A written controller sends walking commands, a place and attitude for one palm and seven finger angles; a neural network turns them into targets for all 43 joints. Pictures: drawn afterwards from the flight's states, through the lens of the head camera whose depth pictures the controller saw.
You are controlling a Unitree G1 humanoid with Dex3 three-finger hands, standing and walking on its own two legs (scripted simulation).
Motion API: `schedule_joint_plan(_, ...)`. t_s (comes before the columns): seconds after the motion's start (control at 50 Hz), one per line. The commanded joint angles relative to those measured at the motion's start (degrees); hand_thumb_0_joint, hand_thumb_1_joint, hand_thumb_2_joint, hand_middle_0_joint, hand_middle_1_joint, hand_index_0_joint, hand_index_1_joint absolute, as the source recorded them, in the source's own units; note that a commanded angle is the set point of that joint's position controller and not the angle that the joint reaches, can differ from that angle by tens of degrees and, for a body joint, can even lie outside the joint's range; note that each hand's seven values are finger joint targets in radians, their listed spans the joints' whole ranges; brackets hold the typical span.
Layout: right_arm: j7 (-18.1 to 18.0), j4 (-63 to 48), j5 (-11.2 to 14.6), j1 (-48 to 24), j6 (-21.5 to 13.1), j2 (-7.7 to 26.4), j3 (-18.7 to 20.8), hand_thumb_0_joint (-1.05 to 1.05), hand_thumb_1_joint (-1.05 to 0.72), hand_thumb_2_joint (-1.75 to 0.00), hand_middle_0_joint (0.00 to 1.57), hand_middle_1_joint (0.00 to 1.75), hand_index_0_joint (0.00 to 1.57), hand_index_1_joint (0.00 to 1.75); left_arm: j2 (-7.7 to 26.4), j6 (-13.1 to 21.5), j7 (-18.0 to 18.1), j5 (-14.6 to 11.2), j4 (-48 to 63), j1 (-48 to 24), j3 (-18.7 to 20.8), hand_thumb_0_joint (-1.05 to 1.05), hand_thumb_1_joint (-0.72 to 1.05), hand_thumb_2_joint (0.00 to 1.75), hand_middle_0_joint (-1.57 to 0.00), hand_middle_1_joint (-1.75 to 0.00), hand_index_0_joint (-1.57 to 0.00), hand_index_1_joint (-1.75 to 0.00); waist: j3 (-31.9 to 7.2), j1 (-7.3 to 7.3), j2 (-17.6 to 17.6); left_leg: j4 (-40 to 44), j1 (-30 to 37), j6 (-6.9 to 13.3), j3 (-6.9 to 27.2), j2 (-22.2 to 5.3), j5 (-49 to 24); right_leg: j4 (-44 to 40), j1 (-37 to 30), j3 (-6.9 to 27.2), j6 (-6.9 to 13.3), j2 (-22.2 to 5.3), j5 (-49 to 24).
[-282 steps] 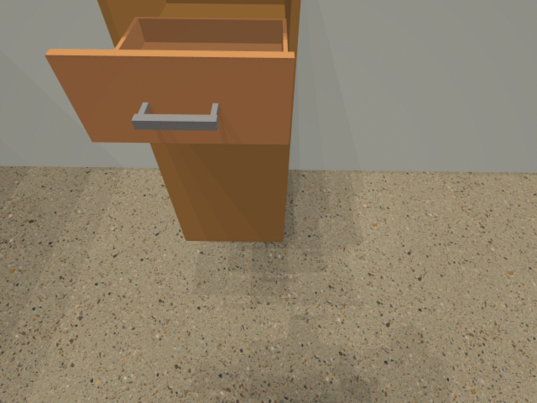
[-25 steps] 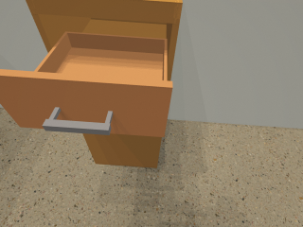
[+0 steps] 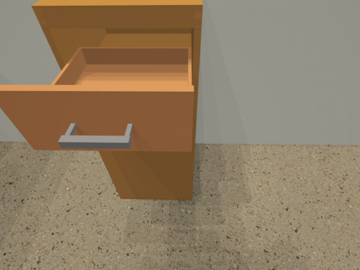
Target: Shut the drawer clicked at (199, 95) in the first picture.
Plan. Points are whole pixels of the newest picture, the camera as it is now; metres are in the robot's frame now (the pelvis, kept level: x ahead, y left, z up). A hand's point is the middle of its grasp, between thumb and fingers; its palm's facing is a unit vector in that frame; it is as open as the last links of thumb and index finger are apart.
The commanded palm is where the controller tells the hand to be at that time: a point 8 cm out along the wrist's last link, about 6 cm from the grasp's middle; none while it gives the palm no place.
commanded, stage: come to a stop and stand still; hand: left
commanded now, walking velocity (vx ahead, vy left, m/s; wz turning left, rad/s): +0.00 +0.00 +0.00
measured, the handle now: (98, 135) +0.34 +0.19 +0.15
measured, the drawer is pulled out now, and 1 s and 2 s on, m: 0.28 0.28 0.28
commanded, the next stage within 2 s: look again from close up in 1.08 s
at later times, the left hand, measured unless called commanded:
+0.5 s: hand out of the picture -0.01 +0.16 -0.16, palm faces -0.02 -0.98 -0.21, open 7.4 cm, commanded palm none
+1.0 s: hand out of the picture +0.06 +0.15 -0.16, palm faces +0.01 -0.97 -0.23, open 7.4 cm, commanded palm none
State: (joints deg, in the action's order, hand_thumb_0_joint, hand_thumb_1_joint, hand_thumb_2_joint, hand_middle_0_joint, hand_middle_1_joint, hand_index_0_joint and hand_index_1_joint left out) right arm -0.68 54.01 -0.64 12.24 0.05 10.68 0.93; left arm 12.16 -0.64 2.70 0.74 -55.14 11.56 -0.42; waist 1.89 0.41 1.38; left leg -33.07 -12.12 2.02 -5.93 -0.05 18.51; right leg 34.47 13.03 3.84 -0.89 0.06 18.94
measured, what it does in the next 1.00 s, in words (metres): stands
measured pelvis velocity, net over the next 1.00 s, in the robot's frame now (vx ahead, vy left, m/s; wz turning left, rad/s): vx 0.03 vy -0.03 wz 0.00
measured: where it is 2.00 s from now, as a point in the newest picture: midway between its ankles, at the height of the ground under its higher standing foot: outside the picture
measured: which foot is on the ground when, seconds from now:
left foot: down 0.00-1.00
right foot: down 0.00-1.00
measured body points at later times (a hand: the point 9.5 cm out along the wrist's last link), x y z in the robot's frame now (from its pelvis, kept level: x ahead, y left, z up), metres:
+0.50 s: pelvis +0.00 -0.02 +0.01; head +0.02 -0.03 +0.46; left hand -0.01 +0.21 -0.14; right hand -0.03 -0.25 -0.15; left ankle +0.00 +0.10 -0.73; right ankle +0.00 -0.13 -0.73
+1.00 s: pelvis +0.03 -0.03 +0.01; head +0.05 -0.04 +0.46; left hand +0.06 +0.20 -0.14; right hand +0.06 -0.26 -0.15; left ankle +0.00 +0.10 -0.73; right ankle +0.00 -0.13 -0.73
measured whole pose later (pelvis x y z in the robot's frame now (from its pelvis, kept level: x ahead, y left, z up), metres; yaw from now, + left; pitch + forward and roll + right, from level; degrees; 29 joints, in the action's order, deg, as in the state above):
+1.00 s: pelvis +0.03 -0.03 +0.01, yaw +0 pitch +0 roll +1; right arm -1.6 64.2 -0.5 11.9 -1.6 10.2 0.0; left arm 10.7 1.1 1.8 0.6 -63.3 12.5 -0.5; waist 2.4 0.0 -0.3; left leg -23.8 -8.1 -1.1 -4.8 -1.9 15.4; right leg 27.0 9.7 2.7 2.0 2.1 17.0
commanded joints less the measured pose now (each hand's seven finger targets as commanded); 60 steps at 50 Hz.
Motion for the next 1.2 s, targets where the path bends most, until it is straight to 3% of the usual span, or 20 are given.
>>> schedule_joint_plan(0.0, 0.2, -2.9, -0.3, 1.1, -0.5, 7.6, 1.0, 0.0, -0.9, -0.9, 0.2, 0.3, 0.2, 0.3, 7.1, 0.6, -0.7, 0.1, 2.9, 1.4, 0.6, 0.0, 0.9, 0.9, -0.2, -0.3, -0.2, -0.3, 5.0, 0.03, -2.7, 13.4, -3.1, 0.6, 8.6, -5.4, 4.2, -9.8, 5.7, 4.3, 3.2, -3.1, 2.0)
schedule_joint_plan(0.06, 0.4, -1.6, -0.6, 2.2, -0.5, 7.9, 1.0, 0.0, -0.9, -0.9, 0.2, 0.3, 0.2, 0.3, 7.1, 0.5, -0.9, 0.3, 2.6, 2.3, 0.7, 0.0, 0.9, 0.9, -0.2, -0.3, -0.2, -0.3, 5.9, -0.27, -1.9, 16.3, -4.5, 0.9, 9.6, -5.7, 10.0, -10.7, 6.9, 4.1, 3.2, -2.5, 6.9)
schedule_joint_plan(0.1, 0.5, -1.0, -0.6, 3.1, -0.5, 8.1, 0.9, 0.0, -0.9, -0.9, 0.2, 0.3, 0.2, 0.3, 7.4, 0.7, -1.0, 0.3, 2.2, 3.0, 0.9, 0.0, 0.9, 0.9, -0.2, -0.3, -0.2, -0.3, 4.3, -0.14, -4.4, 15.6, -3.8, 0.8, 9.1, -5.2, 9.7, -11.9, 7.0, 4.8, 3.2, -3.0, 9.0)
schedule_joint_plan(0.16, 0.4, 0.3, -0.6, 4.5, -0.6, 7.6, 0.5, 0.0, -0.9, -0.9, 0.2, 0.3, 0.2, 0.3, 7.0, 0.9, -1.1, 0.2, 1.5, 3.6, 0.8, 0.0, 0.9, 0.9, -0.2, -0.3, -0.2, -0.3, 3.4, 0.2, -4.4, 14.7, -1.9, 0.6, 8.4, -4.8, 7.4, -13.3, 8.4, 5.9, 3.5, -3.5, 10.2)
schedule_joint_plan(0.32, -0.1, 4.8, -0.1, 7.0, -1.6, 6.2, -0.2, 0.0, -0.9, -0.9, 0.2, 0.3, 0.2, 0.3, 5.9, 1.9, -1.1, -0.2, -2.9, 5.3, 0.4, 0.0, 0.9, 0.9, -0.2, -0.3, -0.2, -0.3, 0.3, 0.2, -3.1, 13.2, 1.1, -0.1, 7.0, -5.1, -1.7, -13.3, 4.9, 6.0, 3.8, -4.5, 0.0)
schedule_joint_plan(0.56, -0.9, 8.8, 0.1, 7.0, -2.1, 4.5, -0.5, 0.0, -0.9, -0.9, 0.2, 0.3, 0.2, 0.3, 4.0, 2.3, -0.8, -0.2, -7.3, 6.5, 0.2, 0.0, 0.9, 0.9, -0.2, -0.3, -0.2, -0.3, 0.4, -0.18, -0.7, 12.1, 3.2, -0.6, 6.0, -6.0, -10.6, -11.7, 1.3, 4.5, 3.7, -4.7, -13.4)
schedule_joint_plan(0.68, -1.1, 8.9, 0.1, 6.0, -2.0, 4.3, -0.3, 0.0, -0.9, -0.9, 0.2, 0.3, 0.2, 0.3, 4.0, 2.3, -0.7, -0.1, -7.4, 6.1, 0.4, 0.0, 0.9, 0.9, -0.2, -0.3, -0.2, -0.3, 0.2, -0.16, -0.9, 11.6, 4.2, -0.7, 5.7, -6.2, -13.1, -11.3, 0.6, 4.3, 3.6, -4.6, -16.6)
schedule_joint_plan(0.78, -1.2, 8.8, 0.0, 5.1, -2.0, 4.8, 0.0, 0.0, -0.9, -0.9, 0.2, 0.3, 0.2, 0.3, 4.5, 2.5, -0.6, -0.1, -6.9, 5.3, 0.7, 0.0, 0.9, 0.9, -0.2, -0.3, -0.2, -0.3, -0.5, -0.08, -3.0, 11.2, 5.4, -0.9, 5.4, -6.2, -14.8, -11.3, -0.4, 4.2, 3.6, -5.0, -20.6)
schedule_joint_plan(0.9, -1.3, 8.4, -0.1, 3.7, -2.1, 6.0, 0.1, 0.0, -0.9, -0.9, 0.2, 0.3, 0.2, 0.3, 5.7, 2.6, -0.7, -0.2, -6.3, 4.4, 1.2, 0.0, 0.9, 0.9, -0.2, -0.3, -0.2, -0.3, -1.9, -0.21, -1.2, 11.0, 6.8, -1.0, 5.4, -6.6, -18.7, -10.7, -1.9, 4.0, 3.7, -5.0, -23.9)
schedule_joint_plan(1.18, -1.4, 8.6, -0.1, 2.1, -2.0, 7.1, 0.3, 0.0, -0.9, -0.9, 0.2, 0.3, 0.2, 0.3, 7.1, 2.7, -0.7, -0.2, -5.6, 2.8, 1.6, 0.0, 0.9, 0.9, -0.2, -0.3, -0.2, -0.3, -1.8, -0.28, -1.7, 11.7, 7.3, -1.4, 5.3, -6.7, -18.6, -11.7, -3.3, 4.0, 3.9, -5.2, -25.8)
